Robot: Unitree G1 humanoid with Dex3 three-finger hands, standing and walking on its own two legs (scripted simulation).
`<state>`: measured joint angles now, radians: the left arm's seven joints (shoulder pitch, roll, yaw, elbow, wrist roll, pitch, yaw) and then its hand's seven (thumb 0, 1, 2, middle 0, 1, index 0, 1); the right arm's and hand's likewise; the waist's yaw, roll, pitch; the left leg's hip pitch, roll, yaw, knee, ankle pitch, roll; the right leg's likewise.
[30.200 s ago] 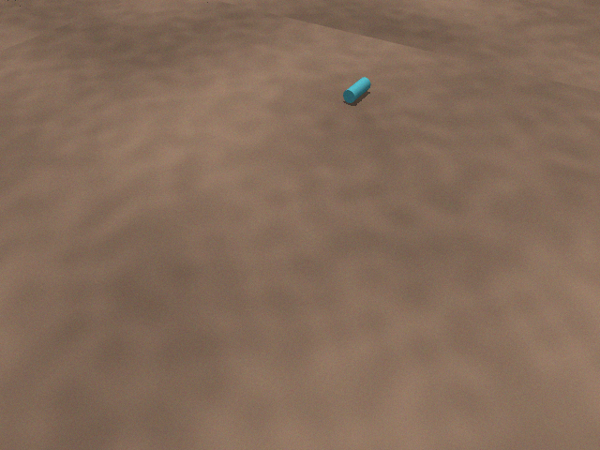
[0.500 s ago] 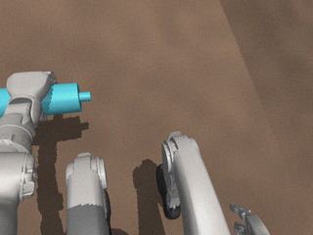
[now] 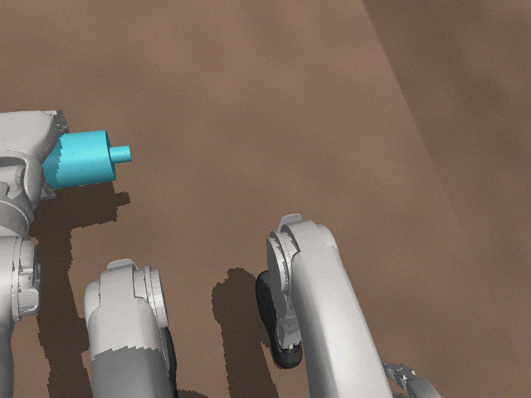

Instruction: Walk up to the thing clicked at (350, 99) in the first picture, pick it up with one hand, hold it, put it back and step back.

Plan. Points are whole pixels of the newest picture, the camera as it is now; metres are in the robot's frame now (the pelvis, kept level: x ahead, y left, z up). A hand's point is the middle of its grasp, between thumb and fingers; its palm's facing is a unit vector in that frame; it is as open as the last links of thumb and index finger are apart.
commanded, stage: lower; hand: left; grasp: from above
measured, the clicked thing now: (53, 162) +0.50 +0.22 -0.19
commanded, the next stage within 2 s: rest in 0.44 s
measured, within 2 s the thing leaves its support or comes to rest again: neither
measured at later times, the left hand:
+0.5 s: hand (50, 171) +0.49 +0.23 -0.21, palm faces -0.47 -0.03 -0.88, open 11.1 cm
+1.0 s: hand (62, 175) +0.50 +0.22 -0.26, palm faces -0.48 -0.06 -0.87, open 11.1 cm
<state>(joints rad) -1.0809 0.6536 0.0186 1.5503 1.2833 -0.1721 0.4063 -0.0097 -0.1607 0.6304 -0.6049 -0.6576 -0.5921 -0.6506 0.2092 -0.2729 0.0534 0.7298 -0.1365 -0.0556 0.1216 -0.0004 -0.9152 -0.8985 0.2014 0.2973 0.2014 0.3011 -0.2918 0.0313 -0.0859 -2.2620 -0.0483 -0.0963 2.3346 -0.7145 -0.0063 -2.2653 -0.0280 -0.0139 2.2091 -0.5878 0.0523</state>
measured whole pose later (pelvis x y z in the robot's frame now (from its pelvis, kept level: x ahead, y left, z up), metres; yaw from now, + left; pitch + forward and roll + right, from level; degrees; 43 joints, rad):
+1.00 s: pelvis +0.01 +0.00 -0.04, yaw -4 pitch +34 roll -11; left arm -1.12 0.82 0.10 1.72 1.36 -0.21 0.55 -0.01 -0.15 0.60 -0.61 -0.64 -0.60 -0.64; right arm 0.19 -0.32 0.16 0.68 -0.22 -0.14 0.21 0.00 -0.91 -0.90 0.20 0.30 0.20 0.30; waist -0.39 -0.03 0.05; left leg -2.35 -0.05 -0.17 2.50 -0.76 -0.01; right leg -2.32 -0.01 -0.07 2.32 -0.60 0.06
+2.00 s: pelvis +0.00 +0.01 -0.04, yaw -7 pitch +31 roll -15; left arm -1.17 0.96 0.08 1.82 1.38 -0.22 0.62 -0.01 -0.14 0.55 -0.67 -0.56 -0.65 -0.56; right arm 0.17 -0.36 0.25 0.63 -0.24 -0.22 0.28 0.00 -0.91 -0.90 0.20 0.30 0.20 0.30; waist -0.44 -0.08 0.14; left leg -2.34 -0.04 -0.21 2.54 -0.76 0.01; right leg -2.29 0.00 -0.11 2.30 -0.58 0.08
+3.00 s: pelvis +0.00 +0.01 -0.04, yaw -8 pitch +31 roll -16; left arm -1.15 0.98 0.07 1.77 1.36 -0.21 0.60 0.00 -0.50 1.11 -0.09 -1.04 -0.06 -1.07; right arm 0.18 -0.37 0.28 0.59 -0.24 -0.21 0.26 0.00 -0.90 -0.90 0.20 0.30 0.20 0.30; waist -0.45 -0.10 0.16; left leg -2.33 -0.04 -0.22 2.52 -0.74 0.01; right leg -2.27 0.00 -0.13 2.27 -0.56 0.07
